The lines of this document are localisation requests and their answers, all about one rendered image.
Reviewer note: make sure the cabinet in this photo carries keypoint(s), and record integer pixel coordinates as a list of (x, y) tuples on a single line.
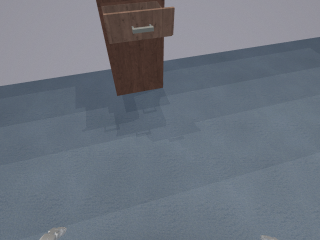
[(138, 65)]

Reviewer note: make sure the left robot hand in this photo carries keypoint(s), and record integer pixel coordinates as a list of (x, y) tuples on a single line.
[(54, 233)]

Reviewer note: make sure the drawer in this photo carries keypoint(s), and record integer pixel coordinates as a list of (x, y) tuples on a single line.
[(120, 18)]

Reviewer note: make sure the handle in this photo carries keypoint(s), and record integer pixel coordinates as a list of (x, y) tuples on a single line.
[(144, 29)]

